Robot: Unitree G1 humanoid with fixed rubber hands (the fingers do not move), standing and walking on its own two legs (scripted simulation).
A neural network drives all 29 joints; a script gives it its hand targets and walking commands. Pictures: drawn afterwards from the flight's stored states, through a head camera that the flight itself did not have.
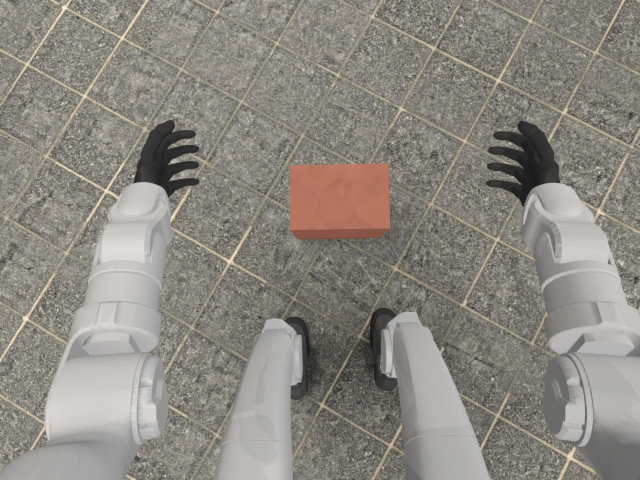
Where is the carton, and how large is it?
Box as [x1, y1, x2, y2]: [290, 163, 389, 239]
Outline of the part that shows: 387,163 290,165 290,230 298,239 379,237 389,228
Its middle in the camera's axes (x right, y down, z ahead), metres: +0.04 -0.08 +0.95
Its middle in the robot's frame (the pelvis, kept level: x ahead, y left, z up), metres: +0.49 -0.01 -0.58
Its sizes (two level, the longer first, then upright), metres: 0.218 0.145 0.201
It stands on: the floor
